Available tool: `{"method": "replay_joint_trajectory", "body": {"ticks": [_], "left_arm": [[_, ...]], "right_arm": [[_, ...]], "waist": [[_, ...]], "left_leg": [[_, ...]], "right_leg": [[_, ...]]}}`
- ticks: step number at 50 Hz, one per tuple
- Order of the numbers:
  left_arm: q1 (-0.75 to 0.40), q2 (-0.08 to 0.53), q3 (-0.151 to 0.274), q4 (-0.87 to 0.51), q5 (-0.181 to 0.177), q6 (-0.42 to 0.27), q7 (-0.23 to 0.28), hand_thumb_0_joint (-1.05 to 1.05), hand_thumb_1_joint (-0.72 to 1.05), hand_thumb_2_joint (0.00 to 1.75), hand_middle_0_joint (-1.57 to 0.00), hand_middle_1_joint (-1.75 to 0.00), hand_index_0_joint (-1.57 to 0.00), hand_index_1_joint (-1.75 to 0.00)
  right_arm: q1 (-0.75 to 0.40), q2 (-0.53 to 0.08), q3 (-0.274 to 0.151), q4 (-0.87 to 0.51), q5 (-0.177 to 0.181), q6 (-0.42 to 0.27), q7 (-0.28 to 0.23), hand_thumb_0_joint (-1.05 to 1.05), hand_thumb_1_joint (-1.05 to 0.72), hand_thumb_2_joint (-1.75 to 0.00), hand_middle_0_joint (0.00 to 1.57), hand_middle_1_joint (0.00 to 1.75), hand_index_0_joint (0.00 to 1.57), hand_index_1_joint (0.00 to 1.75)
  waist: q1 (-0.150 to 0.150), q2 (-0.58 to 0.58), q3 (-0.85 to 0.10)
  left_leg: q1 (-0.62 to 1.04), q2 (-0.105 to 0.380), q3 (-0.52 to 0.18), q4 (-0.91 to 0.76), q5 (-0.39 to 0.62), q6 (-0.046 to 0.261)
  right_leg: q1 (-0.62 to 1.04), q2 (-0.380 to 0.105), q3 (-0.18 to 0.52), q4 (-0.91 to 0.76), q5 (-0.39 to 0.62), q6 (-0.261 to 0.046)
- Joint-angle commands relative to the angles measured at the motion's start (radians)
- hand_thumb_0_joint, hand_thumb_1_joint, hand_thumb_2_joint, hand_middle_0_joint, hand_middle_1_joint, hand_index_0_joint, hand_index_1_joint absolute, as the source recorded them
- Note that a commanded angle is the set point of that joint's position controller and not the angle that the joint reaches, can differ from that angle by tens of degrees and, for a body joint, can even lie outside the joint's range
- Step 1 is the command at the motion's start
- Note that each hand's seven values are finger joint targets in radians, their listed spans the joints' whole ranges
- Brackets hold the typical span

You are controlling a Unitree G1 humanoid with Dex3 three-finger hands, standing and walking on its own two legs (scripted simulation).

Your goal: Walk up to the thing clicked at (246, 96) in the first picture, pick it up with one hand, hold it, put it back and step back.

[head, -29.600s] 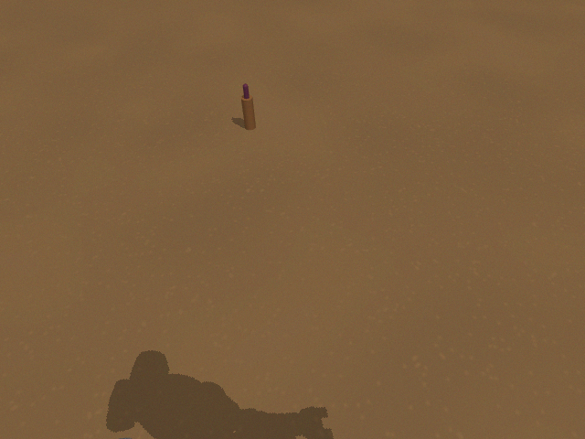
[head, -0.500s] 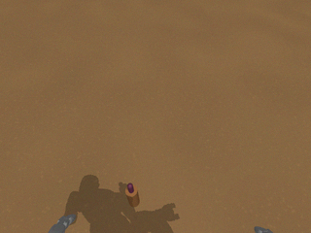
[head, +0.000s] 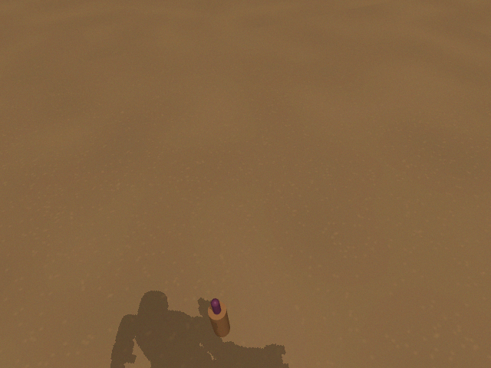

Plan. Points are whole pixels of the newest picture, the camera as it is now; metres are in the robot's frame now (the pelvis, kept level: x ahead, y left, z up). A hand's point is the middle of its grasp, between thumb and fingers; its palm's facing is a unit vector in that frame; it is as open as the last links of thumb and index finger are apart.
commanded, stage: stand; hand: left
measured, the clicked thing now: (218, 316) +0.41 +0.16 -0.64
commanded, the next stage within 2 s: step back in 1.50 s
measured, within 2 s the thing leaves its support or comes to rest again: neither
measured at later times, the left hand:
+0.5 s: hand out of the picture +0.07 +0.22 -0.15, palm faces +0.00 -0.94 -0.35, open 7.4 cm
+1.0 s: hand out of the picture +0.10 +0.22 -0.15, palm faces -0.01 -0.94 -0.35, open 7.4 cm
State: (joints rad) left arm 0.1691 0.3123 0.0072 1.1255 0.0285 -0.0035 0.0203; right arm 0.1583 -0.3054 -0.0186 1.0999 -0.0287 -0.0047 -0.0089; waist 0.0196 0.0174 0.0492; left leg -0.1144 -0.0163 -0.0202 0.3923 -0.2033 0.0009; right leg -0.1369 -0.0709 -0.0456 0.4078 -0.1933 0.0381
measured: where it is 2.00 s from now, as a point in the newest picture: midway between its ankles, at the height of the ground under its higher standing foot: outside the picture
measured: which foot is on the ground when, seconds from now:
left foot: down 0.00-1.00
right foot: down 0.00-1.00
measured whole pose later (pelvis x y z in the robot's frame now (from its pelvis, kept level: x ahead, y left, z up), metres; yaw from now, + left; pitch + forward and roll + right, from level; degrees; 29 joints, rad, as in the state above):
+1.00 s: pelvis +0.02 -0.02 +0.00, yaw -1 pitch -3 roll +0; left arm 0.09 0.32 0.02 1.16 0.01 -0.01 0.01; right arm 0.11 -0.34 -0.01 1.14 -0.02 -0.01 -0.01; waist 0.01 0.02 0.05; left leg -0.07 0.03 -0.02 0.31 -0.19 -0.04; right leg -0.10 -0.02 -0.05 0.33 -0.18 0.00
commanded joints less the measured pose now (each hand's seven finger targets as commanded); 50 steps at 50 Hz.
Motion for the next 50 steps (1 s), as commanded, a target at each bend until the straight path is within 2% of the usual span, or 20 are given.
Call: {"method": "replay_joint_trajectory", "body": {"ticks": [1,2,4,6,7,9,10,15,20,25,27,31,33,38,43,50], "left_arm": [[-0.036,0.200,0.035,-0.036,0.000,-0.018,0.007,0.00,0.90,0.90,-0.20,-0.30,-0.20,-0.30],[-0.046,0.205,0.038,-0.034,-0.001,-0.018,0.007,0.00,0.90,0.90,-0.20,-0.30,-0.20,-0.30],[-0.050,0.197,0.034,-0.031,0.000,-0.022,0.006,0.00,0.90,0.90,-0.20,-0.30,-0.20,-0.30],[-0.062,0.209,0.036,-0.032,0.000,-0.025,0.007,0.00,0.90,0.90,-0.20,-0.30,-0.20,-0.30],[-0.068,0.207,0.036,-0.030,-0.003,-0.025,0.007,0.00,0.90,0.90,-0.20,-0.30,-0.20,-0.30],[-0.071,0.221,0.038,-0.024,-0.002,-0.023,0.006,0.00,0.90,0.90,-0.20,-0.30,-0.20,-0.30],[-0.069,0.224,0.040,-0.025,-0.002,-0.022,0.006,0.00,0.90,0.90,-0.20,-0.30,-0.20,-0.30],[-0.077,0.216,0.039,-0.021,-0.008,-0.028,0.005,0.00,0.90,0.90,-0.20,-0.30,-0.20,-0.30],[-0.082,0.213,0.040,-0.012,-0.011,-0.024,0.001,0.00,0.90,0.90,-0.20,-0.30,-0.20,-0.30],[-0.092,0.218,0.041,-0.014,-0.010,-0.026,0.002,0.00,0.90,0.90,-0.20,-0.30,-0.20,-0.30],[-0.097,0.214,0.041,-0.013,-0.011,-0.025,0.001,0.00,0.90,0.90,-0.20,-0.30,-0.20,-0.30],[-0.104,0.215,0.042,-0.014,-0.013,-0.026,-0.001,0.00,0.90,0.90,-0.20,-0.30,-0.20,-0.30],[-0.106,0.214,0.043,-0.017,-0.014,-0.028,0.000,0.00,0.90,0.90,-0.20,-0.30,-0.20,-0.30],[-0.116,0.214,0.043,-0.022,-0.013,-0.026,-0.001,0.00,0.90,0.90,-0.20,-0.30,-0.20,-0.30],[-0.114,0.212,0.043,-0.024,-0.014,-0.028,-0.002,0.00,0.90,0.90,-0.20,-0.30,-0.20,-0.30],[-0.118,0.224,0.044,-0.027,-0.016,-0.029,-0.004,0.00,0.90,0.90,-0.20,-0.30,-0.20,-0.30]], "right_arm": [[-0.050,-0.202,-0.039,-0.047,0.004,-0.013,-0.013,0.00,-0.90,-0.90,0.20,0.30,0.20,0.30],[-0.039,-0.200,-0.039,-0.043,0.004,-0.012,-0.013,0.00,-0.90,-0.90,0.20,0.30,0.20,0.30],[-0.048,-0.196,-0.036,-0.041,0.006,-0.015,-0.009,0.00,-0.90,-0.90,0.20,0.30,0.20,0.30],[-0.038,-0.193,-0.036,-0.036,0.006,-0.014,-0.007,0.00,-0.90,-0.90,0.20,0.30,0.20,0.30],[-0.042,-0.199,-0.035,-0.032,0.007,-0.013,-0.008,0.00,-0.90,-0.90,0.20,0.30,0.20,0.30],[-0.038,-0.197,-0.034,-0.028,0.007,-0.009,-0.007,0.00,-0.90,-0.90,0.20,0.30,0.20,0.30],[-0.040,-0.204,-0.035,-0.027,0.008,-0.009,-0.007,0.00,-0.90,-0.90,0.20,0.30,0.20,0.30],[-0.043,-0.201,-0.029,-0.021,0.006,-0.016,-0.009,0.00,-0.90,-0.90,0.20,0.30,0.20,0.30],[-0.050,-0.210,-0.025,-0.014,0.009,-0.016,-0.012,0.00,-0.90,-0.90,0.20,0.30,0.20,0.30],[-0.055,-0.214,-0.025,-0.012,0.010,-0.016,-0.013,0.00,-0.90,-0.90,0.20,0.30,0.20,0.30],[-0.055,-0.223,-0.025,-0.010,0.011,-0.015,-0.013,0.00,-0.90,-0.90,0.20,0.30,0.20,0.30],[-0.055,-0.216,-0.022,-0.009,0.011,-0.016,-0.012,0.00,-0.90,-0.90,0.20,0.30,0.20,0.30],[-0.060,-0.226,-0.024,-0.009,0.011,-0.017,-0.014,0.00,-0.90,-0.90,0.20,0.30,0.20,0.30],[-0.069,-0.225,-0.024,-0.013,0.011,-0.016,-0.013,0.00,-0.90,-0.90,0.20,0.30,0.20,0.30],[-0.075,-0.227,-0.023,-0.015,0.012,-0.019,-0.012,0.00,-0.90,-0.90,0.20,0.30,0.20,0.30],[-0.076,-0.232,-0.022,-0.014,0.013,-0.019,-0.010,0.00,-0.90,-0.90,0.20,0.30,0.20,0.30]], "waist": [[-0.001,-0.006,0.022],[-0.008,-0.010,0.012],[-0.006,-0.019,0.002],[-0.014,-0.041,-0.002],[-0.012,-0.029,-0.003],[-0.014,-0.045,0.015],[-0.012,-0.038,0.008],[-0.009,-0.018,-0.042],[-0.003,-0.019,-0.031],[-0.009,-0.027,-0.048],[-0.011,-0.023,-0.044],[-0.012,-0.024,-0.046],[-0.013,-0.015,-0.069],[-0.013,-0.018,-0.058],[-0.013,-0.014,-0.070],[-0.015,-0.020,-0.064]], "left_leg": [[-0.091,0.109,-0.114,-0.140,-0.066,0.018],[-0.097,0.108,-0.111,-0.140,-0.071,0.019],[-0.074,0.108,-0.103,-0.125,-0.007,0.018],[-0.058,0.105,-0.093,-0.112,0.013,0.017],[-0.059,0.107,-0.092,-0.105,0.010,0.018],[-0.073,0.097,-0.088,-0.107,-0.025,0.016],[-0.053,0.100,-0.090,-0.103,-0.027,0.016],[-0.030,0.118,-0.082,-0.101,0.085,0.017],[-0.037,0.121,-0.080,-0.117,0.088,0.011],[-0.011,0.130,-0.074,-0.112,0.137,0.010],[-0.016,0.128,-0.071,-0.114,0.116,0.009],[-0.003,0.133,-0.069,-0.120,0.140,0.003],[0.009,0.136,-0.064,-0.115,0.168,0.006],[0.001,0.139,-0.062,-0.122,0.151,0.004],[0.017,0.142,-0.059,-0.123,0.191,0.005],[0.012,0.142,-0.058,-0.132,0.166,0.001]], "right_leg": [[-0.005,-0.049,0.070,-0.095,-0.063,-0.044],[0.005,-0.052,0.076,-0.097,-0.068,-0.045],[0.003,-0.058,0.079,-0.106,-0.049,-0.045],[-0.008,-0.062,0.092,-0.124,-0.078,-0.045],[0.000,-0.064,0.095,-0.127,-0.064,-0.045],[-0.023,-0.065,0.104,-0.149,-0.140,-0.047],[-0.035,-0.065,0.105,-0.153,-0.147,-0.049],[0.028,-0.070,0.102,-0.122,0.028,-0.054],[0.036,-0.061,0.096,-0.122,0.019,-0.052],[0.047,-0.064,0.095,-0.120,0.101,-0.050],[0.045,-0.061,0.096,-0.130,0.085,-0.048],[0.050,-0.061,0.095,-0.125,0.116,-0.049],[0.063,-0.064,0.095,-0.120,0.174,-0.049],[0.060,-0.061,0.092,-0.128,0.147,-0.047],[0.068,-0.062,0.087,-0.120,0.201,-0.048],[0.074,-0.062,0.093,-0.131,0.168,-0.049]]}}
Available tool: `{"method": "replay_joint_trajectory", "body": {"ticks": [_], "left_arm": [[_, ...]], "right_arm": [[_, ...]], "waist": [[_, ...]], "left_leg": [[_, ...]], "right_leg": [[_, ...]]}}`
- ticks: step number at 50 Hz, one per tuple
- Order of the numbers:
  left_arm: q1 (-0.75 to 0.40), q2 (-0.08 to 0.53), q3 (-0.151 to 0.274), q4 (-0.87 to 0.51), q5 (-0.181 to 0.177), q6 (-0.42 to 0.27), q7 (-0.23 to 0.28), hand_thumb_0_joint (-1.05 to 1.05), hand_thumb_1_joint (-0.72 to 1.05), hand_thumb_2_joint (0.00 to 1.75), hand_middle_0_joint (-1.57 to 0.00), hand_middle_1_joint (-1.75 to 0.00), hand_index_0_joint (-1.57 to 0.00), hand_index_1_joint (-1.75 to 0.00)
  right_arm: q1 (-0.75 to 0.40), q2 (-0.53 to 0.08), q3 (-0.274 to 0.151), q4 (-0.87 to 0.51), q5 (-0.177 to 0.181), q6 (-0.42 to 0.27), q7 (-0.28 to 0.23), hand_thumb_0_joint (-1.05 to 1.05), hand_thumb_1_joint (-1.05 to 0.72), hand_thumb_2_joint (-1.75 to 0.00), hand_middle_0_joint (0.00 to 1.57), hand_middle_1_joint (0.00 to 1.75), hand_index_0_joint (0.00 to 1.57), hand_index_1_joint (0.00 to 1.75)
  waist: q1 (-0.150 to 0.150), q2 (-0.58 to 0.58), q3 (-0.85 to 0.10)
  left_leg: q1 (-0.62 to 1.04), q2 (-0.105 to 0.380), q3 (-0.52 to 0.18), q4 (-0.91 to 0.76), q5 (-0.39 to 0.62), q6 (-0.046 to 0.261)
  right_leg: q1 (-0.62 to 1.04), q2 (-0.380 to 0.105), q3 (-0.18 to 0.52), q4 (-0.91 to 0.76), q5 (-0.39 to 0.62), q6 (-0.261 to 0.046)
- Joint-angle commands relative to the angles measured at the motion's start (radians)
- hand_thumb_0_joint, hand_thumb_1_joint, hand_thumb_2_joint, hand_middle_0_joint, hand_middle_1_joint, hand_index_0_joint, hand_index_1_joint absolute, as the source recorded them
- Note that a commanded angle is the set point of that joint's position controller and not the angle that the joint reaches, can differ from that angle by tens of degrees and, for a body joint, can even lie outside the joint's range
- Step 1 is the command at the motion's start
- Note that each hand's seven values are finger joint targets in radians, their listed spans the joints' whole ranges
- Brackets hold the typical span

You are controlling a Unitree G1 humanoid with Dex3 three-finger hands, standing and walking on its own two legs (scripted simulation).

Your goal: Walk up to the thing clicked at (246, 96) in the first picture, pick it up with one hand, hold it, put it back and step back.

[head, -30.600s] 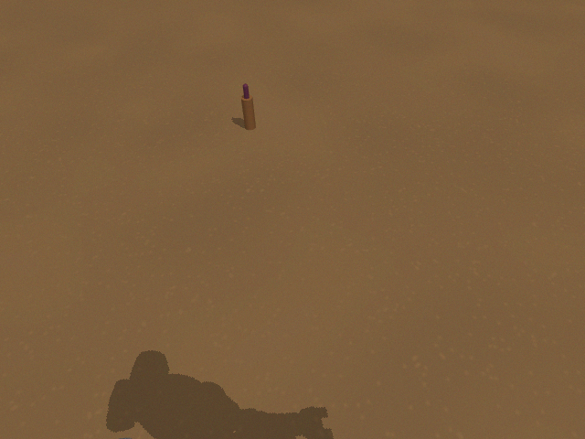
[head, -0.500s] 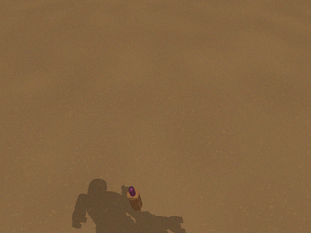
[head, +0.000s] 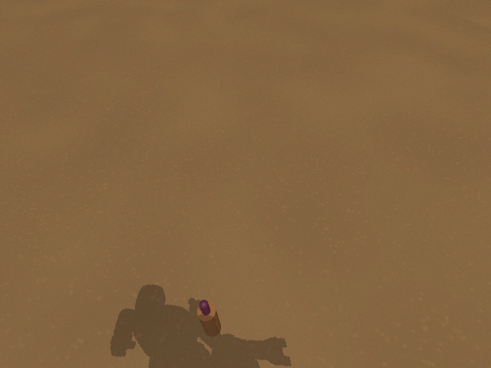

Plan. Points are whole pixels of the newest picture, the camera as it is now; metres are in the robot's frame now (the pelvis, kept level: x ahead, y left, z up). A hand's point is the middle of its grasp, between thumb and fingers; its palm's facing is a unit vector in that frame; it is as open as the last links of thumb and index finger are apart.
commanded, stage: stand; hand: left
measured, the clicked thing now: (208, 316) +0.39 +0.19 -0.64
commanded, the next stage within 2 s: step back in 0.50 s
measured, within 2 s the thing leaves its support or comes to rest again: neither
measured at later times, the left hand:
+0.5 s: hand out of the picture +0.07 +0.25 -0.15, palm faces -0.01 -0.94 -0.35, open 7.4 cm
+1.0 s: hand out of the picture +0.07 +0.33 -0.18, palm faces -0.03 -0.93 -0.36, open 7.4 cm
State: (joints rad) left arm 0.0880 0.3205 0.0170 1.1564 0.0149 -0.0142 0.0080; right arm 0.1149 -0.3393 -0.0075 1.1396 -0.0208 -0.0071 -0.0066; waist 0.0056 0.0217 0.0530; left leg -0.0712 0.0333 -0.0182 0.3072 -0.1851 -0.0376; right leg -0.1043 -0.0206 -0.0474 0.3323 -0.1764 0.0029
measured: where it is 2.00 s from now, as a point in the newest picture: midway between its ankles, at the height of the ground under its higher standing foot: outside the picture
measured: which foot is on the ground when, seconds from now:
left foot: down 0.00-1.00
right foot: down 0.00-0.80, up 0.82-1.00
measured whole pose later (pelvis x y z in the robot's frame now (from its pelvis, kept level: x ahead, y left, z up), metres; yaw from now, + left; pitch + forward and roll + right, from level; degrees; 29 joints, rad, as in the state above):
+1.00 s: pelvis -0.08 +0.07 -0.02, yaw -1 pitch -1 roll -1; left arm 0.04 0.40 0.07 0.89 0.00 0.06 0.03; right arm 0.17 -0.35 -0.05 0.94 -0.03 0.03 -0.01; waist -0.02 -0.05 0.19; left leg -0.28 -0.03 0.01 0.58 -0.29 0.06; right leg -0.46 0.11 0.16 1.14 -0.50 0.00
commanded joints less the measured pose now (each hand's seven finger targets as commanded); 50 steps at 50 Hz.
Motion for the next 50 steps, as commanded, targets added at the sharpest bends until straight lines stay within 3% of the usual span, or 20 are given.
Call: {"method": "replay_joint_trajectory", "body": {"ticks": [1,6,24,25,28,29,30,31,32,34,36,38,39,40,41,42,43,45,47,50], "left_arm": [[-0.036,0.217,0.035,-0.059,0.000,-0.018,0.009,0.00,0.90,0.90,-0.20,-0.30,-0.20,-0.30],[-0.038,0.222,0.035,-0.063,0.000,-0.015,0.008,0.00,0.90,0.90,-0.20,-0.30,-0.20,-0.30],[-0.018,0.226,0.029,-0.066,-0.005,-0.019,0.005,0.00,0.90,0.90,-0.20,-0.30,-0.20,-0.30],[-0.016,0.300,0.085,-0.086,-0.021,-0.007,0.008,0.00,0.90,0.90,-0.20,-0.30,-0.20,-0.30],[0.003,0.313,0.105,-0.138,-0.023,0.000,0.013,0.00,0.90,0.90,-0.20,-0.30,-0.20,-0.30],[-0.021,0.322,0.109,-0.164,-0.017,0.004,0.015,0.00,0.90,0.90,-0.20,-0.30,-0.20,-0.30],[-0.057,0.322,0.111,-0.192,-0.008,0.007,0.017,0.00,0.90,0.90,-0.20,-0.30,-0.20,-0.30],[-0.075,0.322,0.113,-0.223,0.006,0.008,0.018,0.00,0.90,0.90,-0.20,-0.30,-0.20,-0.30],[-0.107,0.318,0.113,-0.246,0.011,0.011,0.020,0.00,0.90,0.90,-0.20,-0.30,-0.20,-0.30],[-0.129,0.293,0.106,-0.275,0.018,0.018,0.022,0.00,0.90,0.90,-0.20,-0.30,-0.20,-0.30],[-0.125,0.297,0.103,-0.299,0.020,0.025,0.027,0.00,0.90,0.90,-0.20,-0.30,-0.20,-0.30],[-0.122,0.293,0.096,-0.316,0.003,0.044,0.022,0.00,0.90,0.90,-0.20,-0.30,-0.20,-0.30],[-0.085,0.256,0.090,-0.321,-0.005,0.057,0.018,0.00,0.90,0.90,-0.20,-0.30,-0.20,-0.30],[-0.049,0.200,0.081,-0.339,-0.018,0.063,0.018,0.00,0.90,0.90,-0.20,-0.30,-0.20,-0.30],[-0.067,0.223,0.092,-0.333,-0.012,0.066,0.032,0.00,0.90,0.90,-0.20,-0.30,-0.20,-0.30],[-0.080,0.244,0.094,-0.321,-0.001,0.068,0.043,0.00,0.90,0.90,-0.20,-0.30,-0.20,-0.30],[-0.083,0.250,0.096,-0.318,-0.005,0.069,0.044,0.00,0.90,0.90,-0.20,-0.30,-0.20,-0.30],[0.002,0.241,0.089,-0.307,-0.024,0.067,0.041,0.00,0.90,0.90,-0.20,-0.30,-0.20,-0.30],[0.016,0.253,0.096,-0.307,-0.013,0.063,0.034,0.00,0.90,0.90,-0.20,-0.30,-0.20,-0.30],[-0.003,0.240,0.097,-0.340,-0.007,0.058,0.030,0.00,0.90,0.90,-0.20,-0.30,-0.20,-0.30]], "right_arm": [[-0.035,-0.200,-0.034,-0.056,0.004,-0.018,-0.013,0.00,-0.90,-0.90,0.20,0.30,0.20,0.30],[-0.032,-0.195,-0.034,-0.053,0.004,-0.016,-0.011,0.00,-0.90,-0.90,0.20,0.30,0.20,0.30],[-0.020,-0.197,-0.027,-0.051,0.006,-0.017,-0.006,0.00,-0.90,-0.90,0.20,0.30,0.20,0.30],[-0.060,-0.261,-0.051,-0.075,0.013,0.000,0.000,0.00,-0.90,-0.90,0.20,0.30,0.20,0.30],[-0.008,-0.221,-0.055,-0.113,0.032,0.015,-0.001,0.00,-0.90,-0.90,0.20,0.30,0.20,0.30],[0.009,-0.217,-0.061,-0.124,0.029,0.025,0.000,0.00,-0.90,-0.90,0.20,0.30,0.20,0.30],[0.018,-0.213,-0.071,-0.137,0.025,0.036,0.003,0.00,-0.90,-0.90,0.20,0.30,0.20,0.30],[0.038,-0.218,-0.077,-0.151,0.017,0.047,0.006,0.00,-0.90,-0.90,0.20,0.30,0.20,0.30],[0.066,-0.216,-0.079,-0.165,0.020,0.054,0.009,0.00,-0.90,-0.90,0.20,0.30,0.20,0.30],[0.084,-0.219,-0.084,-0.182,0.025,0.056,0.010,0.00,-0.90,-0.90,0.20,0.30,0.20,0.30],[0.116,-0.226,-0.087,-0.190,0.021,0.051,0.006,0.00,-0.90,-0.90,0.20,0.30,0.20,0.30],[0.145,-0.215,-0.093,-0.185,0.002,0.035,0.005,0.00,-0.90,-0.90,0.20,0.30,0.20,0.30],[0.122,-0.235,-0.102,-0.195,-0.017,0.026,0.001,0.00,-0.90,-0.90,0.20,0.30,0.20,0.30],[0.101,-0.333,-0.123,-0.220,-0.036,0.017,-0.003,0.00,-0.90,-0.90,0.20,0.30,0.20,0.30],[0.065,-0.418,-0.133,-0.240,-0.017,0.013,0.000,0.00,-0.90,-0.90,0.20,0.30,0.20,0.30],[0.048,-0.410,-0.135,-0.251,-0.017,0.013,-0.003,0.00,-0.90,-0.90,0.20,0.30,0.20,0.30],[0.022,-0.354,-0.122,-0.261,-0.012,0.010,-0.012,0.00,-0.90,-0.90,0.20,0.30,0.20,0.30],[-0.027,-0.292,-0.109,-0.279,-0.021,0.010,-0.026,0.00,-0.90,-0.90,0.20,0.30,0.20,0.30],[0.009,-0.269,-0.106,-0.285,-0.009,0.007,-0.033,0.00,-0.90,-0.90,0.20,0.30,0.20,0.30],[0.070,-0.257,-0.107,-0.294,-0.002,0.009,-0.039,0.00,-0.90,-0.90,0.20,0.30,0.20,0.30]], "waist": [[0.000,-0.019,-0.071],[-0.002,-0.022,-0.050],[-0.004,-0.031,-0.049],[-0.003,-0.044,0.060],[-0.014,-0.089,-0.078],[-0.018,-0.149,-0.100],[-0.024,-0.196,-0.101],[-0.025,-0.205,-0.101],[-0.042,-0.203,-0.097],[-0.041,-0.202,-0.088],[-0.034,-0.208,-0.116],[-0.051,-0.152,-0.115],[-0.032,-0.050,-0.086],[-0.008,0.168,-0.092],[-0.036,0.212,-0.095],[-0.050,0.186,-0.090],[-0.034,0.117,-0.088],[0.024,0.118,-0.089],[0.002,0.121,-0.120],[-0.038,0.093,-0.103]], "left_leg": [[-0.027,0.095,-0.059,-0.046,0.152,0.042],[-0.042,0.092,-0.061,-0.056,0.106,0.040],[-0.035,0.094,-0.060,-0.058,0.112,0.041],[-0.129,0.068,-0.064,0.076,0.235,0.070],[-0.132,-0.007,-0.002,0.292,0.190,0.060],[-0.144,-0.045,0.013,0.392,0.034,0.061],[-0.173,-0.073,-0.001,0.517,-0.245,0.069],[-0.191,-0.073,-0.042,0.632,-0.347,0.079],[-0.198,-0.054,-0.074,0.670,-0.356,0.090],[-0.230,-0.052,-0.062,0.658,-0.314,0.088],[-0.249,-0.029,-0.047,0.476,-0.268,0.081],[-0.177,-0.049,0.022,0.183,-0.049,0.069],[-0.150,0.008,-0.066,0.085,0.161,0.073],[-0.082,0.226,-0.372,0.042,0.436,0.129],[-0.133,0.307,-0.458,0.052,0.554,0.250],[-0.177,0.320,-0.495,0.040,0.499,0.269],[-0.118,0.280,-0.391,0.084,0.515,0.261],[-0.018,0.177,-0.221,0.147,0.553,0.195],[0.063,0.189,-0.235,0.170,0.566,0.221],[0.120,0.197,-0.227,0.185,0.619,0.225]], "right_leg": [[0.036,-0.113,0.094,-0.051,0.158,-0.014],[0.016,-0.108,0.095,-0.062,0.082,-0.017],[0.012,-0.109,0.103,-0.057,0.106,-0.019],[-0.063,-0.107,0.130,0.011,0.275,-0.032],[-0.011,-0.200,0.188,0.031,0.443,-0.138],[-0.045,-0.256,0.236,0.016,0.436,-0.189],[-0.082,-0.315,0.274,0.004,0.414,-0.238],[-0.127,-0.345,0.288,0.021,0.398,-0.270],[-0.160,-0.341,0.259,0.047,0.393,-0.271],[-0.165,-0.293,0.210,0.093,0.388,-0.241],[-0.079,-0.279,0.216,0.163,0.391,-0.208],[-0.083,-0.213,0.158,0.278,0.309,-0.148],[-0.147,-0.136,0.125,0.378,0.177,-0.105],[-0.307,0.033,0.088,0.540,-0.159,-0.048],[-0.335,0.131,0.194,0.678,-0.487,-0.032],[-0.339,0.142,0.272,0.794,-0.515,-0.028],[-0.369,0.127,0.289,0.859,-0.449,-0.036],[-0.445,0.119,0.275,0.882,-0.332,-0.032],[-0.428,0.104,0.237,0.863,-0.321,-0.002],[-0.432,0.098,0.213,0.757,-0.333,0.022]]}}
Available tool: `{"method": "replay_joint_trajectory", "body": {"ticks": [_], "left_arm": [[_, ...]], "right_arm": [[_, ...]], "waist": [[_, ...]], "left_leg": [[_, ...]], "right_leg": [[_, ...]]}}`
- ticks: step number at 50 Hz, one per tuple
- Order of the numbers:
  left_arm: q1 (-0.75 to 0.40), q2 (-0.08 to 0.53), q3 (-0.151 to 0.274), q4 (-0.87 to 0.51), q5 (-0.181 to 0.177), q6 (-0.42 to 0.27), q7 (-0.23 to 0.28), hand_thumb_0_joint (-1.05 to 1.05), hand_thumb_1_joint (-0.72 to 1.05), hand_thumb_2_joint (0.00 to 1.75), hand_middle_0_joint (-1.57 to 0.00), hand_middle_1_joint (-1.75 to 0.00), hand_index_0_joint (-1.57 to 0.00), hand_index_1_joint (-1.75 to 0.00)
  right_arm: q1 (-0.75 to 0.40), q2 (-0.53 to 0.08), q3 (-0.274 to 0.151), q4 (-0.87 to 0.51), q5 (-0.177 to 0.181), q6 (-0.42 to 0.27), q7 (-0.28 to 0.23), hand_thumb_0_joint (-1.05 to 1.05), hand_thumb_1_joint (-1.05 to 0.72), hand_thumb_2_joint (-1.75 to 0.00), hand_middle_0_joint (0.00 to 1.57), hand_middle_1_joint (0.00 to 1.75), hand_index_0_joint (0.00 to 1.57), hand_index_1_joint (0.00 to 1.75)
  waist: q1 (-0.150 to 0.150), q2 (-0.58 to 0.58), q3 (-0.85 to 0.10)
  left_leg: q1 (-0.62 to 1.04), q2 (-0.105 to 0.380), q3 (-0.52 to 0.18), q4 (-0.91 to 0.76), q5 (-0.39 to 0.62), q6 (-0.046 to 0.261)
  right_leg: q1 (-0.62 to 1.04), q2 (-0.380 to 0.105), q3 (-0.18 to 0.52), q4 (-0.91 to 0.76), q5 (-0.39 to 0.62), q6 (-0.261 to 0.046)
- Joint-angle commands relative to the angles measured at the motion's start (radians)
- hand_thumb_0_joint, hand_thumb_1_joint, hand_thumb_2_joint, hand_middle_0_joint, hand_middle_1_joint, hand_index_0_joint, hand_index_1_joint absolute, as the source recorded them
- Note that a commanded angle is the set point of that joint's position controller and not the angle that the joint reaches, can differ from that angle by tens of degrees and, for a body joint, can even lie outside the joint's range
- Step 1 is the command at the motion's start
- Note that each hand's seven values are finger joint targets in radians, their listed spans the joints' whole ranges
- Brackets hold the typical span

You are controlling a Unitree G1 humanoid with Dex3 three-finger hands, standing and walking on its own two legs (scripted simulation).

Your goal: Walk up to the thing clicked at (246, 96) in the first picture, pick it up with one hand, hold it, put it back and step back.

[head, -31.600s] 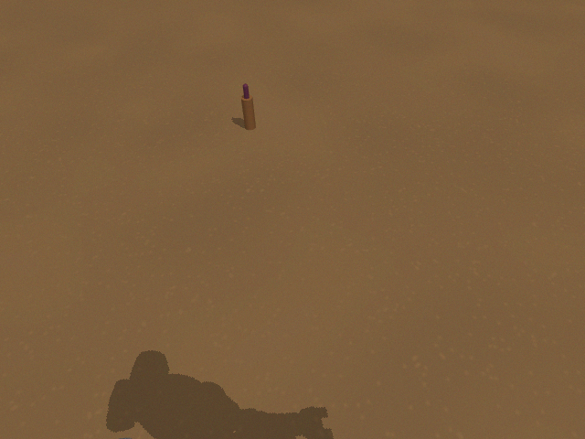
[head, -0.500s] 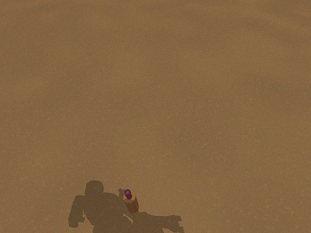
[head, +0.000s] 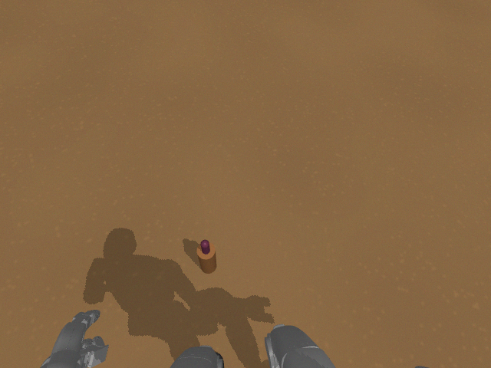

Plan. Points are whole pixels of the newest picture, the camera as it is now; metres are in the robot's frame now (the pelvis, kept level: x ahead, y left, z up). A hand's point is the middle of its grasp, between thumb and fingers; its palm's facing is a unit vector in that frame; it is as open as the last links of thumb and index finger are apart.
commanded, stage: step back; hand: left
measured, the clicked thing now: (206, 255) +0.46 +0.13 -0.63
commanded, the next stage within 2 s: none
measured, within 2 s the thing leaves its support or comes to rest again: neither
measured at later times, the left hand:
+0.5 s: hand out of the picture +0.01 +0.26 -0.14, palm faces -0.02 -0.91 -0.40, open 7.4 cm
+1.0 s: hand out of the picture -0.17 +0.25 -0.16, palm faces -0.07 -0.91 -0.41, open 7.4 cm
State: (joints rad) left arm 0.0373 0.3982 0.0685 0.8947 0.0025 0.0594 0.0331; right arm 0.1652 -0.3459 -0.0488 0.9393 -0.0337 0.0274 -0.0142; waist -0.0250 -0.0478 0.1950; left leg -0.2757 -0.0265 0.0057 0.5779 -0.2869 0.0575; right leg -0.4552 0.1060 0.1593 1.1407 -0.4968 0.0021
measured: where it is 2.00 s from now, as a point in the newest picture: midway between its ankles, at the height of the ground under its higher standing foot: outside the picture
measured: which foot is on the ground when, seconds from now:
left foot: down 0.00-0.28, up 0.30-0.56, down 0.58-1.00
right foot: up 0.00-0.22, down 0.24-0.60, up 0.62-0.98, down 1.00-1.00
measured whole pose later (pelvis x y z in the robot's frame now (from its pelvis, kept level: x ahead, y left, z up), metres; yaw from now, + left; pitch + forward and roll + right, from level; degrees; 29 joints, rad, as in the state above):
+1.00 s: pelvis -0.27 -0.02 -0.02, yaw -5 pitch -2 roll -1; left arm 0.20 0.40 0.10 0.84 0.02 0.06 -0.01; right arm 0.11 -0.40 -0.04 0.79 -0.03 0.03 -0.01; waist 0.01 0.00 0.17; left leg -0.45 0.08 0.01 0.68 -0.19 -0.02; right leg -0.23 0.02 0.05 0.67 -0.42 0.01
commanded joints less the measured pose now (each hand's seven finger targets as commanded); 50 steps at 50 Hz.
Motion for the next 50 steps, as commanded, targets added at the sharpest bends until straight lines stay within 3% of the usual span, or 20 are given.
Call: {"method": "replay_joint_trajectory", "body": {"ticks": [1,5,11,13,14,15,17,19,25,27,28,29,30,31,33,35,42,48,49,50], "left_arm": [[0.031,0.162,0.047,-0.088,0.008,-0.016,0.003,0.00,0.90,0.90,-0.20,-0.30,-0.20,-0.30],[0.074,0.149,0.050,-0.096,0.011,-0.023,-0.003,0.00,0.90,0.90,-0.20,-0.30,-0.20,-0.30],[0.229,0.138,0.062,-0.049,0.021,-0.035,-0.019,0.00,0.90,0.90,-0.20,-0.30,-0.20,-0.30],[0.217,0.223,0.080,-0.070,0.036,-0.045,-0.020,0.00,0.90,0.90,-0.20,-0.30,-0.20,-0.30],[0.150,0.304,0.095,-0.098,0.024,-0.043,-0.023,0.00,0.90,0.90,-0.20,-0.30,-0.20,-0.30],[0.104,0.299,0.092,-0.142,0.038,-0.051,-0.019,0.00,0.90,0.90,-0.20,-0.30,-0.20,-0.30],[0.031,0.222,0.074,-0.157,0.019,-0.052,-0.009,0.00,0.90,0.90,-0.20,-0.30,-0.20,-0.30],[0.010,0.213,0.076,-0.179,0.029,-0.048,-0.005,0.00,0.90,0.90,-0.20,-0.30,-0.20,-0.30],[0.115,0.201,0.064,-0.193,0.030,-0.031,-0.002,0.00,0.90,0.90,-0.20,-0.30,-0.20,-0.30],[0.087,0.213,0.062,-0.210,0.016,-0.019,-0.011,0.00,0.90,0.90,-0.20,-0.30,-0.20,-0.30],[0.094,0.188,0.053,-0.217,0.012,-0.012,-0.015,0.00,0.90,0.90,-0.20,-0.30,-0.20,-0.30],[0.124,0.147,0.045,-0.227,0.008,-0.010,-0.018,0.00,0.90,0.90,-0.20,-0.30,-0.20,-0.30],[0.044,0.172,0.058,-0.237,0.006,-0.011,-0.004,0.00,0.90,0.90,-0.20,-0.30,-0.20,-0.30],[0.016,0.186,0.068,-0.222,0.022,-0.009,0.007,0.00,0.90,0.90,-0.20,-0.30,-0.20,-0.30],[0.081,0.169,0.066,-0.190,0.002,-0.006,0.004,0.00,0.90,0.90,-0.20,-0.30,-0.20,-0.30],[0.145,0.184,0.076,-0.164,0.005,-0.009,-0.002,0.00,0.90,0.90,-0.20,-0.30,-0.20,-0.30],[0.133,0.165,0.073,-0.172,0.016,-0.012,-0.017,0.00,0.90,0.90,-0.20,-0.30,-0.20,-0.30],[0.313,0.155,0.079,-0.073,0.022,-0.020,-0.037,0.00,0.90,0.90,-0.20,-0.30,-0.20,-0.30],[0.317,0.180,0.089,-0.072,0.034,-0.026,-0.037,0.00,0.90,0.90,-0.20,-0.30,-0.20,-0.30],[0.304,0.260,0.108,-0.092,0.048,-0.033,-0.037,0.00,0.90,0.90,-0.20,-0.30,-0.20,-0.30]], "right_arm": [[0.036,-0.260,-0.070,-0.095,0.013,-0.024,-0.033,0.00,-0.90,-0.90,0.20,0.30,0.20,0.30],[0.032,-0.277,-0.073,-0.124,0.012,-0.022,-0.031,0.00,-0.90,-0.90,0.20,0.30,0.20,0.30],[-0.071,-0.294,-0.069,-0.154,0.022,-0.010,-0.017,0.00,-0.90,-0.90,0.20,0.30,0.20,0.30],[-0.074,-0.238,-0.052,-0.165,0.034,-0.008,-0.012,0.00,-0.90,-0.90,0.20,0.30,0.20,0.30],[-0.112,-0.213,-0.053,-0.167,0.036,-0.003,-0.018,0.00,-0.90,-0.90,0.20,0.30,0.20,0.30],[-0.098,-0.234,-0.059,-0.153,0.030,0.001,-0.019,0.00,-0.90,-0.90,0.20,0.30,0.20,0.30],[-0.010,-0.225,-0.052,-0.118,0.041,0.003,-0.013,0.00,-0.90,-0.90,0.20,0.30,0.20,0.30],[0.020,-0.232,-0.046,-0.116,0.043,-0.009,-0.018,0.00,-0.90,-0.90,0.20,0.30,0.20,0.30],[0.022,-0.208,-0.042,-0.144,0.026,-0.023,-0.019,0.00,-0.90,-0.90,0.20,0.30,0.20,0.30],[0.093,-0.200,-0.051,-0.117,0.015,-0.031,-0.016,0.00,-0.90,-0.90,0.20,0.30,0.20,0.30],[0.089,-0.228,-0.064,-0.118,0.006,-0.037,-0.015,0.00,-0.90,-0.90,0.20,0.30,0.20,0.30],[0.072,-0.309,-0.083,-0.133,-0.012,-0.042,-0.015,0.00,-0.90,-0.90,0.20,0.30,0.20,0.30],[0.036,-0.414,-0.097,-0.150,-0.001,-0.036,-0.003,0.00,-0.90,-0.90,0.20,0.30,0.20,0.30],[0.029,-0.406,-0.103,-0.150,-0.005,-0.039,-0.007,0.00,-0.90,-0.90,0.20,0.30,0.20,0.30],[-0.058,-0.309,-0.067,-0.160,-0.002,-0.043,-0.018,0.00,-0.90,-0.90,0.20,0.30,0.20,0.30],[-0.057,-0.287,-0.067,-0.169,0.002,-0.044,-0.025,0.00,-0.90,-0.90,0.20,0.30,0.20,0.30],[0.031,-0.286,-0.075,-0.182,0.004,-0.039,-0.026,0.00,-0.90,-0.90,0.20,0.30,0.20,0.30],[-0.060,-0.332,-0.081,-0.211,0.005,-0.007,-0.019,0.00,-0.90,-0.90,0.20,0.30,0.20,0.30],[-0.046,-0.292,-0.069,-0.208,0.013,-0.002,-0.016,0.00,-0.90,-0.90,0.20,0.30,0.20,0.30],[-0.031,-0.221,-0.051,-0.222,0.023,0.001,-0.016,0.00,-0.90,-0.90,0.20,0.30,0.20,0.30]], "waist": [[-0.022,0.163,-0.240],[-0.024,0.155,-0.270],[0.054,0.156,-0.299],[0.038,-0.053,-0.243],[0.064,-0.234,-0.174],[0.059,-0.204,-0.133],[0.006,-0.060,-0.136],[0.008,-0.092,-0.168],[0.059,-0.149,-0.248],[0.013,-0.113,-0.259],[0.016,-0.053,-0.256],[0.031,0.137,-0.267],[-0.024,0.300,-0.234],[-0.041,0.244,-0.205],[0.037,0.117,-0.202],[0.057,0.164,-0.195],[-0.019,0.206,-0.238],[0.059,0.252,-0.292],[0.059,0.185,-0.281],[0.058,-0.078,-0.222]], "left_leg": [[0.334,0.277,-0.267,-0.079,0.720,0.159],[0.299,0.299,-0.265,-0.065,0.669,0.192],[0.077,0.268,-0.226,-0.036,0.378,0.109],[-0.148,0.102,-0.120,0.119,0.106,-0.008],[-0.166,-0.069,-0.022,0.338,-0.235,-0.053],[-0.135,-0.071,-0.118,0.527,-0.343,-0.061],[-0.140,-0.099,-0.177,0.621,-0.241,-0.059],[-0.155,-0.100,-0.138,0.617,-0.207,-0.067],[-0.139,-0.009,-0.045,0.114,-0.204,-0.062],[0.017,-0.015,0.020,-0.160,0.048,-0.052],[0.094,0.035,-0.065,-0.183,0.179,-0.036],[0.185,0.237,-0.334,-0.202,0.326,0.034],[0.035,0.409,-0.513,-0.242,0.480,0.192],[-0.026,0.445,-0.574,-0.249,0.435,0.249],[0.063,0.310,-0.329,-0.166,0.542,0.168],[0.086,0.281,-0.257,-0.134,0.542,0.157],[0.229,0.280,-0.240,-0.117,0.467,0.193],[-0.032,0.244,-0.196,-0.068,0.225,0.102],[-0.132,0.190,-0.172,-0.008,0.108,0.045],[-0.338,0.021,-0.118,0.202,-0.145,-0.025]], "right_leg": [[-0.077,-0.037,0.005,-0.098,-0.027,0.025],[0.008,-0.065,-0.045,-0.245,-0.014,0.012],[0.287,-0.097,-0.131,-0.640,0.230,-0.045],[0.334,-0.280,0.158,-0.727,0.385,-0.139],[0.182,-0.461,0.341,-0.822,0.460,-0.300],[0.090,-0.514,0.405,-0.821,0.550,-0.344],[0.120,-0.372,0.158,-0.753,0.654,-0.267],[0.188,-0.324,0.069,-0.707,0.683,-0.228],[0.438,-0.323,0.050,-0.572,0.796,-0.207],[0.356,-0.288,0.011,-0.489,0.720,-0.161],[0.252,-0.252,0.005,-0.464,0.572,-0.112],[0.070,-0.137,-0.044,-0.339,0.308,-0.058],[0.030,-0.010,-0.071,-0.150,-0.144,-0.023],[0.031,-0.005,0.042,0.022,-0.177,-0.024],[-0.049,0.001,0.084,0.135,-0.072,-0.032],[-0.062,-0.004,0.053,0.167,-0.010,-0.016],[-0.038,-0.038,-0.019,-0.095,-0.025,0.040],[0.335,-0.086,-0.172,-0.652,0.190,-0.028],[0.383,-0.112,-0.105,-0.700,0.205,-0.045],[0.371,-0.303,0.216,-0.780,0.110,-0.102]]}}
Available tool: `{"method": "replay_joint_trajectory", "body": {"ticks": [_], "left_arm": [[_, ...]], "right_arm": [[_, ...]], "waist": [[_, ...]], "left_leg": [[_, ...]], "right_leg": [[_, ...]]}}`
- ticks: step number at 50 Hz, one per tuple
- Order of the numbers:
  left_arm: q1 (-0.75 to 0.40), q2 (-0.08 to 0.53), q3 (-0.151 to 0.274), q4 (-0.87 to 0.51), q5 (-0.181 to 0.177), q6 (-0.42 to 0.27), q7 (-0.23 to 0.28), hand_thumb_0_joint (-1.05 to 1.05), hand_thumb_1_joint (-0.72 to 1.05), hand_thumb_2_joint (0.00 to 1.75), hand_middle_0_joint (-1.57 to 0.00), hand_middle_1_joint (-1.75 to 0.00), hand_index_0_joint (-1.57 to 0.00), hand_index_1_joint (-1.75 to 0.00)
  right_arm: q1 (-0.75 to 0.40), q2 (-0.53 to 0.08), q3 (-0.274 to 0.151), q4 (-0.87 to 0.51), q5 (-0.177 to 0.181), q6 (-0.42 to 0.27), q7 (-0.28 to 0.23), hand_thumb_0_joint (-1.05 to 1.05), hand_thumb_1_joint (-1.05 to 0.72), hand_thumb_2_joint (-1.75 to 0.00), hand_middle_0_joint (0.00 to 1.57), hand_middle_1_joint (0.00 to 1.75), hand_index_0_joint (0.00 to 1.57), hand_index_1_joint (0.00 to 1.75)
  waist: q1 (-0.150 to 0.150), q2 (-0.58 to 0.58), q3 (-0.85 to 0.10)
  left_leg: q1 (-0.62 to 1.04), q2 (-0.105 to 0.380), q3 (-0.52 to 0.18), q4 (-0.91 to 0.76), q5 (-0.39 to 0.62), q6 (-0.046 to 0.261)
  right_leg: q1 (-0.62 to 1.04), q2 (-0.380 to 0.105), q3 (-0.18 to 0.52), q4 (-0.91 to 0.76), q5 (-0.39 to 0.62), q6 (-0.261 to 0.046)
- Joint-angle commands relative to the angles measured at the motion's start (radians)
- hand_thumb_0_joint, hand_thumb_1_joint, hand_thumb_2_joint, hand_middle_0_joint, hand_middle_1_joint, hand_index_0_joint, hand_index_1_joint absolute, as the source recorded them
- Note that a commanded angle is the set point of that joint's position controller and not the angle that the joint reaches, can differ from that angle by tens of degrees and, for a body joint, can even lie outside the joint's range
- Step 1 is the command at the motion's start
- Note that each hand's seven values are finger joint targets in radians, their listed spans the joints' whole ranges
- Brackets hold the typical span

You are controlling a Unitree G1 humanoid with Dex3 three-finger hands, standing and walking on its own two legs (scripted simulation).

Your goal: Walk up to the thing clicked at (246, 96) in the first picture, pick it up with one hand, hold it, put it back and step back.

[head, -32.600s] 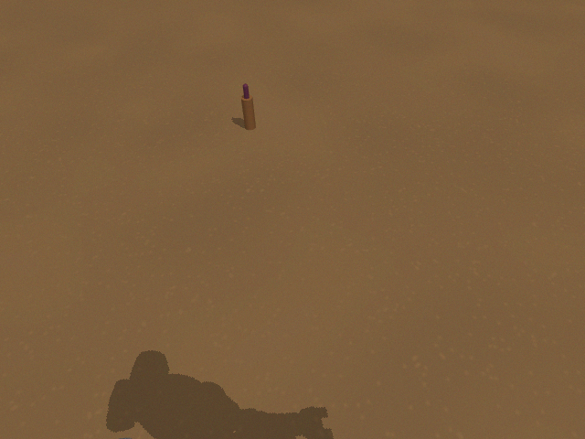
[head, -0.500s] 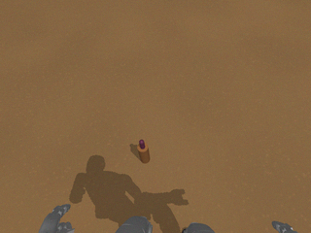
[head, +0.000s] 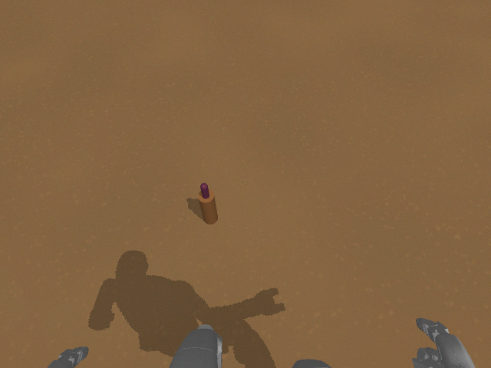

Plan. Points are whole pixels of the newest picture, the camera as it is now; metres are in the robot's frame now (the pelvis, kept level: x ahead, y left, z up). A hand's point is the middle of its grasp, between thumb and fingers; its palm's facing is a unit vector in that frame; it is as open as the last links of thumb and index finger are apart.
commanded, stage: step back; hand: left
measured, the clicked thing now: (207, 202) +0.72 +0.21 -0.61
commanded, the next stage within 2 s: stand in 1.86 s
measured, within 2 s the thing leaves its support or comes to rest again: neither
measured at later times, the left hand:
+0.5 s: hand out of the picture -0.05 +0.25 -0.13, palm faces +0.11 -0.92 -0.37, open 7.4 cm
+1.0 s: hand out of the picture -0.27 +0.23 -0.13, palm faces +0.13 -0.89 -0.43, open 7.4 cm
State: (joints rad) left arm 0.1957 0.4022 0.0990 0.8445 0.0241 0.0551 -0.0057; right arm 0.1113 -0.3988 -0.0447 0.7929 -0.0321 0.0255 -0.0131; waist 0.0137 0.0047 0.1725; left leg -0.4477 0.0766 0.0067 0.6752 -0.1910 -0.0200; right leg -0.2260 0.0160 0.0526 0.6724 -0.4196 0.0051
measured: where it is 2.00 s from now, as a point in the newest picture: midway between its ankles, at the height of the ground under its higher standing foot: outside the picture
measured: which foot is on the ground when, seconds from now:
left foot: down 0.00-0.02, up 0.04-0.30, down 0.32-0.70, up 0.72-0.96, down 0.98-1.00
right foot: down 0.00-0.34, up 0.36-0.66, down 0.68-1.00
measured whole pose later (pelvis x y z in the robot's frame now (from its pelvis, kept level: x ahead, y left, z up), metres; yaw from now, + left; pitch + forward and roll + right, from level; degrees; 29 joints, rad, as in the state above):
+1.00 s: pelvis -0.30 -0.06 +0.01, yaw +7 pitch -3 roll +2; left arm 0.22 0.40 0.08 0.91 0.05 0.01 0.00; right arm 0.23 -0.39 -0.06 0.98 -0.04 0.02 0.01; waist 0.04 -0.01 0.09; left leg -0.25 -0.04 -0.02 0.64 -0.35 0.00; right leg -0.30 -0.08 -0.01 0.72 -0.37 0.00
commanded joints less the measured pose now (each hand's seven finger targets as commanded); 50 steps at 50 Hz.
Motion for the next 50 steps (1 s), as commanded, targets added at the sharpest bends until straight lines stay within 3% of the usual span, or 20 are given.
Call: {"method": "replay_joint_trajectory", "body": {"ticks": [1,2,5,10,13,15,16,17,18,21,28,33,34,35,36,39,45,48,49,50], "left_arm": [[0.046,0.366,0.094,-0.096,0.024,-0.023,0.004,0.00,0.90,0.90,-0.20,-0.30,-0.20,-0.30],[-0.025,0.350,0.088,-0.125,0.019,-0.029,0.009,0.00,0.90,0.90,-0.20,-0.30,-0.20,-0.30],[-0.157,0.233,0.058,-0.143,0.024,-0.036,0.024,0.00,0.90,0.90,-0.20,-0.30,-0.20,-0.30],[-0.045,0.210,0.048,-0.145,0.025,-0.030,0.039,0.00,0.90,0.90,-0.20,-0.30,-0.20,-0.30],[-0.049,0.215,0.045,-0.155,0.010,-0.020,0.040,0.00,0.90,0.90,-0.20,-0.30,-0.20,-0.30],[-0.078,0.207,0.033,-0.165,-0.003,-0.006,0.032,0.00,0.90,0.90,-0.20,-0.30,-0.20,-0.30],[-0.058,0.175,0.019,-0.170,-0.005,-0.001,0.028,0.00,0.90,0.90,-0.20,-0.30,-0.20,-0.30],[-0.032,0.131,0.007,-0.180,-0.013,-0.001,0.025,0.00,0.90,0.90,-0.20,-0.30,-0.20,-0.30],[-0.135,0.176,0.032,-0.186,-0.010,0.000,0.041,0.00,0.90,0.90,-0.20,-0.30,-0.20,-0.30],[-0.071,0.170,0.032,-0.127,-0.022,0.009,0.044,0.00,0.90,0.90,-0.20,-0.30,-0.20,-0.30],[-0.034,0.157,0.025,-0.106,-0.004,-0.012,0.022,0.00,0.90,0.90,-0.20,-0.30,-0.20,-0.30],[0.125,0.160,0.030,0.015,0.005,-0.041,0.017,0.00,0.90,0.90,-0.20,-0.30,-0.20,-0.30],[0.118,0.214,0.046,0.015,0.024,-0.049,0.018,0.00,0.90,0.90,-0.20,-0.30,-0.20,-0.30],[0.070,0.332,0.076,-0.024,0.023,-0.050,0.017,0.00,0.90,0.90,-0.20,-0.30,-0.20,-0.30],[0.000,0.383,0.080,-0.047,0.025,-0.051,0.021,0.00,0.90,0.90,-0.20,-0.30,-0.20,-0.30],[-0.122,0.257,0.043,-0.059,0.022,-0.067,0.031,0.00,0.90,0.90,-0.20,-0.30,-0.20,-0.30],[-0.006,0.265,0.051,-0.021,0.029,-0.079,0.020,0.00,0.90,0.90,-0.20,-0.30,-0.20,-0.30],[-0.043,0.239,0.025,-0.022,0.017,-0.061,0.009,0.00,0.90,0.90,-0.20,-0.30,-0.20,-0.30],[-0.024,0.195,0.009,-0.015,0.017,-0.058,0.009,0.00,0.90,0.90,-0.20,-0.30,-0.20,-0.30],[-0.060,0.135,-0.008,-0.020,-0.004,-0.061,0.004,0.00,0.90,0.90,-0.20,-0.30,-0.20,-0.30]], "right_arm": [[-0.040,-0.172,-0.063,-0.095,0.024,0.002,-0.035,0.00,-0.90,-0.90,0.20,0.30,0.20,0.30],[-0.025,-0.208,-0.075,-0.075,0.023,0.003,-0.040,0.00,-0.90,-0.90,0.20,0.30,0.20,0.30],[0.095,-0.187,-0.060,-0.017,0.036,-0.009,-0.032,0.00,-0.90,-0.90,0.20,0.30,0.20,0.30],[0.065,-0.166,-0.049,-0.028,0.019,-0.016,-0.027,0.00,-0.90,-0.90,0.20,0.30,0.20,0.30],[0.123,-0.156,-0.051,-0.007,0.012,-0.022,-0.024,0.00,-0.90,-0.90,0.20,0.30,0.20,0.30],[0.196,-0.155,-0.059,0.032,0.010,-0.029,-0.021,0.00,-0.90,-0.90,0.20,0.30,0.20,0.30],[0.184,-0.195,-0.072,0.031,0.000,-0.032,-0.024,0.00,-0.90,-0.90,0.20,0.30,0.20,0.30],[0.141,-0.302,-0.092,0.014,-0.010,-0.031,-0.022,0.00,-0.90,-0.90,0.20,0.30,0.20,0.30],[0.119,-0.380,-0.104,-0.008,0.001,-0.030,-0.015,0.00,-0.90,-0.90,0.20,0.30,0.20,0.30],[0.000,-0.261,-0.067,-0.009,-0.008,-0.033,-0.029,0.00,-0.90,-0.90,0.20,0.30,0.20,0.30],[0.059,-0.238,-0.072,-0.023,-0.009,-0.019,-0.024,0.00,-0.90,-0.90,0.20,0.30,0.20,0.30],[-0.007,-0.254,-0.068,-0.024,0.007,0.012,-0.009,0.00,-0.90,-0.90,0.20,0.30,0.20,0.30],[0.002,-0.192,-0.053,-0.034,0.009,0.013,-0.005,0.00,-0.90,-0.90,0.20,0.30,0.20,0.30],[-0.029,-0.141,-0.040,-0.067,0.013,0.005,-0.014,0.00,-0.90,-0.90,0.20,0.30,0.20,0.30],[-0.063,-0.187,-0.062,-0.054,0.011,0.009,-0.026,0.00,-0.90,-0.90,0.20,0.30,0.20,0.30],[0.016,-0.191,-0.058,0.008,0.024,0.000,-0.018,0.00,-0.90,-0.90,0.20,0.30,0.20,0.30],[-0.001,-0.173,-0.056,0.037,-0.004,-0.029,0.014,0.00,-0.90,-0.90,0.20,0.30,0.20,0.30],[0.090,-0.164,-0.065,0.105,0.001,-0.046,0.017,0.00,-0.90,-0.90,0.20,0.30,0.20,0.30],[0.142,-0.185,-0.077,0.128,-0.006,-0.055,0.012,0.00,-0.90,-0.90,0.20,0.30,0.20,0.30],[0.125,-0.259,-0.086,0.126,-0.011,-0.061,0.009,0.00,-0.90,-0.90,0.20,0.30,0.20,0.30]], "waist": [[0.060,-0.308,-0.142],[0.034,-0.248,-0.092],[-0.051,-0.183,-0.116],[0.033,-0.197,-0.150],[0.019,-0.217,-0.219],[-0.022,-0.145,-0.249],[-0.008,-0.070,-0.253],[0.010,0.154,-0.241],[-0.062,0.210,-0.224],[0.019,0.072,-0.173],[-0.035,0.162,-0.220],[0.028,0.178,-0.291],[0.017,0.024,-0.226],[0.040,-0.222,-0.172],[0.067,-0.233,-0.123],[-0.026,-0.106,-0.084],[0.057,-0.193,-0.115],[-0.001,-0.170,-0.116],[-0.023,-0.071,-0.150],[-0.032,0.161,-0.146]], "left_leg": [[-0.099,-0.174,-0.106,0.352,-0.422,0.011],[-0.060,-0.142,-0.177,0.488,-0.405,0.001],[-0.033,-0.193,-0.151,0.548,-0.271,0.013],[-0.041,-0.150,-0.077,0.297,-0.352,0.000],[0.039,-0.107,-0.026,0.027,-0.305,0.017],[0.196,-0.113,0.020,-0.274,-0.034,0.033],[0.279,-0.021,-0.129,-0.280,0.089,0.064],[0.347,0.213,-0.440,-0.294,0.257,0.172],[0.177,0.348,-0.571,-0.323,0.371,0.323],[0.165,0.212,-0.303,-0.255,0.438,0.259],[0.350,0.188,-0.234,-0.191,0.353,0.276],[0.180,0.115,-0.152,-0.096,0.077,0.166],[-0.034,0.027,-0.108,0.034,-0.096,0.099],[-0.164,-0.144,-0.072,0.182,-0.354,0.032],[-0.078,-0.117,-0.182,0.365,-0.418,0.006],[-0.055,-0.152,-0.169,0.476,-0.265,0.015],[0.014,-0.090,-0.042,0.061,-0.332,0.000],[0.302,-0.124,0.008,-0.258,-0.211,0.031],[0.420,-0.078,-0.095,-0.308,-0.216,0.049],[0.367,0.131,-0.490,-0.417,-0.524,0.143]], "right_leg": [[-0.153,-0.427,0.509,-0.408,0.056,-0.286],[-0.254,-0.440,0.502,-0.409,0.079,-0.310],[-0.154,-0.243,0.164,-0.252,0.398,-0.197],[0.069,-0.262,0.149,-0.181,0.567,-0.219],[0.158,-0.273,0.160,-0.108,0.637,-0.205],[0.102,-0.227,0.106,-0.002,0.574,-0.153],[-0.030,-0.176,0.087,0.052,0.420,-0.101],[-0.251,-0.017,-0.011,0.225,0.097,-0.039],[-0.217,0.043,0.044,0.407,-0.246,-0.020],[-0.253,0.077,0.171,0.650,-0.141,-0.036],[-0.222,0.020,0.033,0.283,-0.123,0.028],[0.093,0.013,-0.070,-0.264,0.101,-0.039],[0.134,-0.093,0.154,-0.288,0.012,-0.074],[0.017,-0.333,0.451,-0.368,-0.031,-0.192],[-0.205,-0.462,0.564,-0.414,-0.054,-0.311],[-0.171,-0.269,0.217,-0.283,0.164,-0.205],[-0.001,-0.253,0.215,-0.289,-0.138,-0.192],[-0.153,-0.214,0.149,-0.236,-0.167,-0.145],[-0.227,-0.182,0.104,-0.114,-0.128,-0.115],[-0.356,-0.060,-0.010,0.041,-0.142,-0.037]]}}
